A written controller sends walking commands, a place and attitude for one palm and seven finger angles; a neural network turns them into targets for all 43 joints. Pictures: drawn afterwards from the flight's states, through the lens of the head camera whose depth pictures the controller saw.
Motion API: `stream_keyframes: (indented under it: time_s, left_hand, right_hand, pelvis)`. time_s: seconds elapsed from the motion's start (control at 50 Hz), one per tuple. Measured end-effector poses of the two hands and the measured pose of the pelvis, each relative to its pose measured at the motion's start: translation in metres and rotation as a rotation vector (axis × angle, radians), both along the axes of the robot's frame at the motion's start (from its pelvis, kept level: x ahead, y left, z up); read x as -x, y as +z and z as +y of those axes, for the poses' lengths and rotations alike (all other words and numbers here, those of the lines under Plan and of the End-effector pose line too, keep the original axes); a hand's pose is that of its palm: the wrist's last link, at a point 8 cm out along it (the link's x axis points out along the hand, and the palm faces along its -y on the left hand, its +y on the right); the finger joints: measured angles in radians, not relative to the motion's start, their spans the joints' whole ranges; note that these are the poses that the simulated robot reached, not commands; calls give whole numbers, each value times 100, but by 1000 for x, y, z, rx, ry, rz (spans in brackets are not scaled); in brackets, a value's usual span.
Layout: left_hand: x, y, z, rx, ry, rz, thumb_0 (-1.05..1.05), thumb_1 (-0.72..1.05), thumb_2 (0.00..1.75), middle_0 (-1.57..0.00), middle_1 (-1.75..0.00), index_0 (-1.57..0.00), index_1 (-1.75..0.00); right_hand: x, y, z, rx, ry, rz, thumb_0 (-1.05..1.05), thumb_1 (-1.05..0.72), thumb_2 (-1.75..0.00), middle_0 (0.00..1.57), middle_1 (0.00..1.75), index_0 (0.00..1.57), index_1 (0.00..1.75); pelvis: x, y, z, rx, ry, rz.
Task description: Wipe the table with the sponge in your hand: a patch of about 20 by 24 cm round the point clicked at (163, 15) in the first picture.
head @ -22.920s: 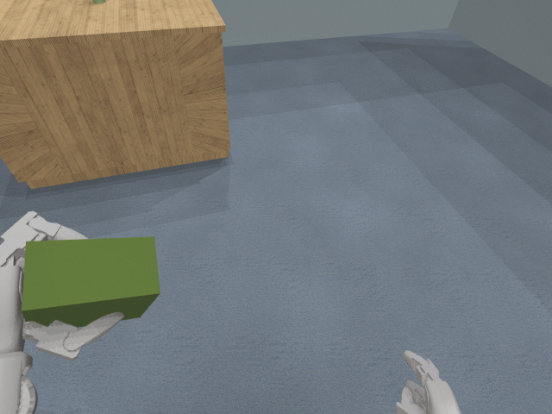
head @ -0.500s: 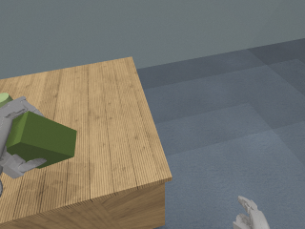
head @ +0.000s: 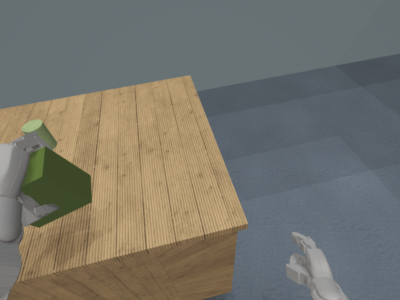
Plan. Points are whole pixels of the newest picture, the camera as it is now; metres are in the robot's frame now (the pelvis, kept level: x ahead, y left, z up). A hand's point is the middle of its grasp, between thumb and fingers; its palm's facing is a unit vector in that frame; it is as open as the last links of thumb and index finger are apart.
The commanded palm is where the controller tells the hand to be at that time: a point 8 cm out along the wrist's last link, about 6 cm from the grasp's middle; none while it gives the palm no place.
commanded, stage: turn the palm down, sponge in hand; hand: left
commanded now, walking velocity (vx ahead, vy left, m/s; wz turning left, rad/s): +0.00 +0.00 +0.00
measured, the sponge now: (50, 193) +0.25 +0.32 +0.12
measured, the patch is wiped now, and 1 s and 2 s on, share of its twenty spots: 0.00 0.00 0.00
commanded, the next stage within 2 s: move the sponge above the wiping area in 0.78 s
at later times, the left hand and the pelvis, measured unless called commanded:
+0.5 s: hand (64, 219) +0.20 +0.26 +0.12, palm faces +0.05 -0.17 -0.98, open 10.5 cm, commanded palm +0.16 +0.27 +0.23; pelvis -0.03 -0.02 +0.00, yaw +0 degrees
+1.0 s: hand (98, 207) +0.23 +0.22 +0.11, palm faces -0.07 -0.09 -0.99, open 10.4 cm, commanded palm +0.20 +0.24 +0.22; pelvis +0.01 -0.03 +0.00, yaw -1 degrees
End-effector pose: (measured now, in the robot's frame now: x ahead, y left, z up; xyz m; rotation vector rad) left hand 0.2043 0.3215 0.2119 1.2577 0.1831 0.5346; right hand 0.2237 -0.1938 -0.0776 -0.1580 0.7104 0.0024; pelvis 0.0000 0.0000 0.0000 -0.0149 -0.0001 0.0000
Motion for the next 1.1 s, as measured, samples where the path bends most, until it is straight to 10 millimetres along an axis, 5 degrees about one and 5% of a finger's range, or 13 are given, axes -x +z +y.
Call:
stream_keyframes:
  time_s: [0.1, 0.18, 0.3, 0.38, 0.44, 0.54, 0.64, 0.76, 0.84, 0.98, 1.1]
  left_hand:
    - [12, -32, -40, 18, -169, 177, 0, -54, 103, -68, -131, -71, -130]
    - [21, -27, -70, -115, -342, 185, 0, -54, 103, -69, -131, -72, -129]
    - [27, 19, -40, -226, -172, -4, 0, -54, 103, -70, -130, -72, -129]
    - [31, 20, -18, -162, -6, 2, 0, -53, 103, -69, -131, -72, -130]
    - [31, -5, -29, -99, -16, 97, 0, -53, 103, -69, -131, -71, -130]
    - [28, -47, -82, -94, -239, 268, 0, -53, 103, -69, -131, -72, -130]
    - [20, -23, -96, -260, -334, 188, 0, -53, 103, -70, -130, -72, -129]
    - [4, 27, -59, -235, -113, -9, 0, -53, 103, -70, -131, -72, -129]
    - [-3, 13, -54, -152, -54, 65, 0, -53, 103, -69, -131, -72, -130]
    - [-9, -46, -98, -129, -271, 315, 0, -53, 103, -70, -131, -72, -130]
    - [-14, -9, -95, -254, -297, 118, 0, -53, 103, -70, -130, -73, -129]
  right_hand:
    - [1, 5, 6, 19, 25, -41, 1, -90, -90, 20, 30, 20, 30]
    - [-1, 9, 10, 40, 62, -55, 1, -90, -90, 20, 30, 20, 30]
    - [0, 9, 10, -1, 73, -38, 1, -90, -90, 20, 30, 20, 30]
    - [1, 11, 3, -20, 62, -48, 1, -90, -90, 20, 30, 20, 30]
    - [0, 13, -5, -22, 50, -77, 1, -90, -90, 20, 30, 20, 30]
    - [-3, 14, -17, 21, 50, -104, 1, -90, -90, 20, 30, 20, 30]
    - [-5, 11, -26, 30, 51, -72, 1, -90, -90, 20, 30, 20, 30]
    - [-5, 6, -34, -22, 19, -38, 1, -90, -90, 20, 30, 20, 30]
    - [-7, 5, -41, -35, -6, -48, 1, -90, -90, 20, 30, 20, 30]
    - [-16, 3, -50, 31, 5, -41, 1, -90, -90, 20, 30, 20, 30]
    - [-25, 2, -43, 18, 20, -15, 1, -90, -90, 20, 30, 19, 30]
  pelvis:
    - [10, 1, 4, -4, 9, -15]
    - [17, 1, 1, -1, 12, -36]
    - [23, 2, -7, 2, 2, -66]
    - [25, 3, -12, -3, 9, -70]
    - [26, 3, -14, -7, 10, -70]
    - [24, 2, -18, -10, 6, -74]
    - [17, 2, -25, -5, -8, -88]
    - [8, 4, -30, -8, -14, -79]
    - [2, 5, -30, -15, -13, -61]
    - [-8, 4, -28, -22, -11, -39]
    - [-18, 4, -28, -15, -18, -41]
